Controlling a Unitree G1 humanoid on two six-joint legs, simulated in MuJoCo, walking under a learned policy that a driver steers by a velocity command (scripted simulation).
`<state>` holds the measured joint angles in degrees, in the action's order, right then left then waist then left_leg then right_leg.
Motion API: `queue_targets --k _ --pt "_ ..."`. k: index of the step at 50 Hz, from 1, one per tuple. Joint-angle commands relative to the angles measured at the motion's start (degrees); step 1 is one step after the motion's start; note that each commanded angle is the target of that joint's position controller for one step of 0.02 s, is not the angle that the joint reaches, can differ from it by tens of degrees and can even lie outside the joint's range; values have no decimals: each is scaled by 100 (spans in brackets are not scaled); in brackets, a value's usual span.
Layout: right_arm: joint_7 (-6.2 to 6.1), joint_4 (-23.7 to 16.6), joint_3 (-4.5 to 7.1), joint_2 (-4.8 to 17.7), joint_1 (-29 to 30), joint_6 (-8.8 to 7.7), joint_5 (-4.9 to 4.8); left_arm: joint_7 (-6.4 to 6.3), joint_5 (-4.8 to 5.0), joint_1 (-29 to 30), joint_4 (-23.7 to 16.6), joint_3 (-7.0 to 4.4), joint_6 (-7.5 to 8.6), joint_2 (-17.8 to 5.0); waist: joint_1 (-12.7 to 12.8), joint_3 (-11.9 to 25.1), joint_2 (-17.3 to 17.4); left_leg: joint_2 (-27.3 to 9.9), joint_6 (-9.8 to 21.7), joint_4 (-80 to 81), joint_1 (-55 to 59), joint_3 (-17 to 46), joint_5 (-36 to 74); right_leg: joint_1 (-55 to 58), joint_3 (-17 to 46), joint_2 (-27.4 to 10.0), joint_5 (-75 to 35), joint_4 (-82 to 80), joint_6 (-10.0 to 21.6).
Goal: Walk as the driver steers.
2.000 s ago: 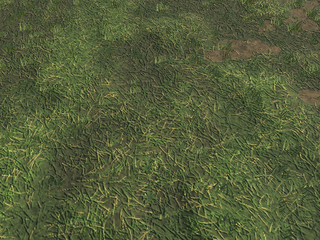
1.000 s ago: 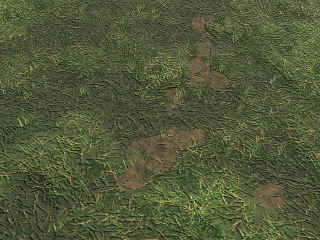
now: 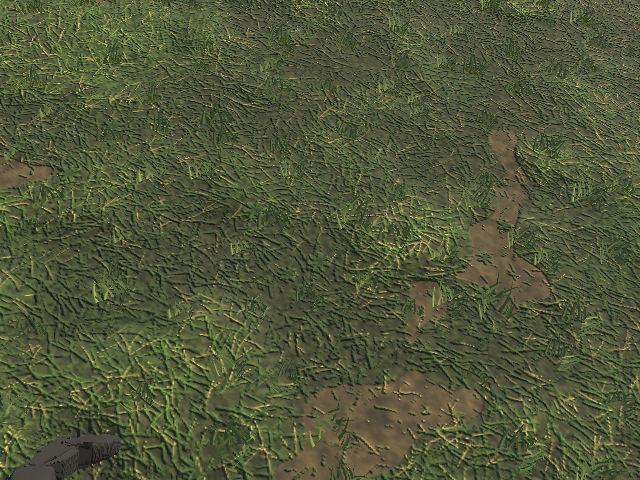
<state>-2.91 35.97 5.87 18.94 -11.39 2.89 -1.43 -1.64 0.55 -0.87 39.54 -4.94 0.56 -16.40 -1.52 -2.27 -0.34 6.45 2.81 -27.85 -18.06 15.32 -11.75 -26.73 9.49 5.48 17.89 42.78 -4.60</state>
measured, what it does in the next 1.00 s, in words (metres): steps on the spot: right foot, then left foot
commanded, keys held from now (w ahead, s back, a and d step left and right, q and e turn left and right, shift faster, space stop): q+shift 0.20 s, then shift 0.02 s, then e+shift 0.78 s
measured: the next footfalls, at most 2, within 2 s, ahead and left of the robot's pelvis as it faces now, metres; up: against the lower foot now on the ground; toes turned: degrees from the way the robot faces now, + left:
right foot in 0.12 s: +0.09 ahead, -0.13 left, +0.00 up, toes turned +17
left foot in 0.48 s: +0.02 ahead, +0.12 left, +0.00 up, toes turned +8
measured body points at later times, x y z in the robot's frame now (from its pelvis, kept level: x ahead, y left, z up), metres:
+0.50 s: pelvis +0.02 -0.01 -0.01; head +0.06 +0.01 +0.44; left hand +0.06 +0.28 -0.13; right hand +0.25 -0.22 -0.10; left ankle -0.02 +0.12 -0.75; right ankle +0.06 -0.14 -0.74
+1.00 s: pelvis +0.02 -0.05 -0.01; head +0.08 -0.09 +0.44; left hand +0.24 +0.21 -0.08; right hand +0.14 -0.37 -0.11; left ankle +0.02 +0.11 -0.66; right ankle +0.02 -0.13 -0.74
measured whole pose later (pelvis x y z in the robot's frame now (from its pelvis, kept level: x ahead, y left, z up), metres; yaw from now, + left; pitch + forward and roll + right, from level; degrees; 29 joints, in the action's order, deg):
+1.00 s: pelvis +0.02 -0.05 -0.01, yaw -14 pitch +3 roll +2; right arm -1.6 37.2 5.7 18.5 -5.4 -0.2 0.7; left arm 0.0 1.1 -10.6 34.7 -5.1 -1.7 -18.9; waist 0.5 -4.5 2.2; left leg -1.0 -3.2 -65.3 -30.1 2.0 -27.0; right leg -19.9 1.9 2.5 13.7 30.8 3.5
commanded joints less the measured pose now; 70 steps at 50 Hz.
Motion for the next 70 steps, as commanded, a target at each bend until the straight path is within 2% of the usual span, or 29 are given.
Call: queue_targets --k 1,5,6,7,8,10,13,18,21,23,24,25,27,29,35,41,42,43,44,45,46,48,51,60,64,66,67,68,70 --pt "1 -503 290 980 102 -14 -4 62 21 196 -384 -127 177 -490 -12 880 1128 -1270 719 406 1169 1801 1749 -67 -7 79 6 -560 48" --pt "47 -708 254 907 506 27 -97 129 40 -357 -166 -244 259 -675 265 879 1061 -837 434 74 604 1933 1146 1373 -152 -150 -974 -2308 235" --pt "63 -697 173 653 244 41 -78 109 5 -413 -153 -294 228 -844 130 1092 488 -479 207 -534 77 1572 -523 2198 322 -893 -1325 -2510 516" --pt "100 -678 66 333 -236 32 -3 59 -109 -146 -323 -298 143 -1164 -240 1099 -997 334 -69 -1789 -945 496 -2395 2770 1551 -2084 -2220 -2488 1145" --pt "136 -777 230 877 -195 -31 -6 81 -326 -237 -316 -302 153 -1078 -208 820 -1485 152 -370 -2992 -1590 -6 -2571 2225 2368 -2825 -2440 -2664 1866" --pt "166 -555 365 1291 -172 -12 3 -8 -196 147 -461 -176 130 -576 -165 457 -752 -412 -637 -3838 -1717 -395 -1642 1868 1178 -2246 -1520 -2600 1689" --pt "175 -560 139 692 -4 9 68 -90 -93 -187 -348 -76 20 -597 77 340 -460 -437 -796 -4322 -1699 -817 -1295 1705 554 -1814 -2091 -2529 1741" --pt "149 -554 -221 -72 239 -145 243 123 -53 -339 -138 21 -7 -558 172 713 -949 -639 -842 -1581 -292 -1217 -1609 1770 158 -1417 -2650 -2289 1685" --pt "119 -432 -55 324 153 -164 118 191 106 -640 -83 -161 -68 -1167 184 530 -1124 -249 -801 -67 263 -1494 -662 1741 669 -1453 -2870 -2041 1688" --pt "85 -362 26 549 -140 -195 93 158 217 -697 -112 -146 -45 -1099 41 685 -943 -492 -459 916 1249 -1198 266 1319 930 -1336 -2418 -1830 1308" --pt "18 -368 95 832 -457 -172 165 161 142 -701 -180 -60 10 -807 -19 1028 -379 -1321 -154 622 2119 -716 1272 636 690 -1111 -1405 -1259 950" --pt "7 -261 225 1281 -378 -95 313 164 161 -703 -333 33 72 -417 126 888 1406 -2357 598 593 2042 160 2094 -446 -390 -370 417 -428 520" --pt "23 -454 35 559 -70 -163 422 141 175 -824 -173 -187 22 -985 -36 784 1142 -2902 1284 787 1702 309 2977 -848 -612 -547 1846 1889 133" --pt "5 -496 -23 326 528 -255 258 68 151 -1162 -16 -215 -210 -807 258 516 952 -2392 888 738 1491 -562 2724 -1011 -611 -748 1213 2416 -51" --pt "-34 -309 94 506 401 -246 236 249 115 -581 -579 -42 -355 -386 -22 471 936 -2363 874 799 1536 -1486 2372 -711 -1075 -1006 324 1081 -153" --pt "189 -190 240 775 565 -352 -35 400 121 -930 -771 -205 -519 -658 248 574 908 -2580 444 35 1209 -2070 2267 658 -1610 -748 -156 -642 401" --pt "221 -102 223 653 449 -369 -61 345 108 -1248 -685 -289 -522 -764 400 671 664 -2378 164 -604 876 -2364 2100 1350 -1592 -559 -620 -1174 594" --pt "262 -41 186 485 172 -402 20 229 93 -1761 -613 -487 -490 -1269 579 865 -296 -1873 -306 -1948 -129 -2706 1128 2592 -750 -812 -2522 -1668 985" --pt "252 -539 4 34 514 -436 322 149 1 -1786 -775 -642 -403 -2146 420 995 -2149 -804 -864 -3793 -2308 -2526 -2744 3563 2071 -2400 -4420 -1855 2247" --pt "202 -574 42 286 987 -437 303 243 -157 -1843 -852 -526 -201 -1818 806 1607 -1253 -660 -804 -4595 -2484 -1210 -3019 3353 2535 -2766 -3761 -2163 2793" --pt "175 -594 68 427 1138 -434 160 250 -134 -1616 -812 -435 -75 -1631 674 1251 -878 -746 -649 -4676 -2544 -1008 -2568 3037 2046 -2546 -3119 -2279 2572" --pt "76 -469 124 559 995 -433 215 137 120 -987 -843 -323 -73 -1270 304 702 -432 -910 -533 -3993 -2509 -914 -1567 2458 1438 -1977 -2205 -2325 1978" --pt "106 -294 114 454 678 -419 250 -10 32 -594 -996 -262 -178 -1218 52 816 -518 -622 -654 -3539 -1776 -989 -829 1822 1082 -1550 -2488 -2286 1800" --pt "197 -176 22 352 728 -456 147 -58 45 -567 -1022 -284 -302 -1295 191 866 -893 -277 -775 -1527 -1132 -783 -477 1670 1804 -1266 -1575 -1894 1567" --pt "322 -99 -54 276 517 -523 149 17 -43 -569 -919 -12 -305 -797 283 1061 -974 -612 -582 -802 -78 -1115 -266 1550 1635 -1357 -2591 -1437 1546" --pt "401 -91 -198 -13 529 -571 277 53 -151 -819 -695 228 -231 -204 231 940 -599 -904 -330 652 972 -737 1241 1244 1246 -944 -1373 -1459 1077" --pt "377 -237 -166 384 779 -564 327 55 -309 -1307 -593 213 -175 -257 673 782 375 -1535 -34 741 936 195 2224 1187 606 -404 14 -822 772" --pt "361 -221 -209 412 1085 -552 373 61 -304 -1507 -583 131 -141 -480 1033 461 996 -1899 696 801 204 676 1806 1364 219 -259 528 -1002 455" --pt "374 -234 -121 535 840 -508 183 -5 -235 -731 -621 8 -107 -903 471 205 898 -1490 567 986 -131 738 451 1556 -55 -258 34 -1160 390"
Keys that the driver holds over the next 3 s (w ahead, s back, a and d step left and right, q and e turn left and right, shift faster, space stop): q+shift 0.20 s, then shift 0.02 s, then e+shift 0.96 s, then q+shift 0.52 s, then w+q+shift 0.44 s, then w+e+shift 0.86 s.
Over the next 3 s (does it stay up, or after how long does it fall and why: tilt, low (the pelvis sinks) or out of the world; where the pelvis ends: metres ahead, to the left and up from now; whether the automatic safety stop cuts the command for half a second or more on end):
stays up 0.94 0.18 -0.01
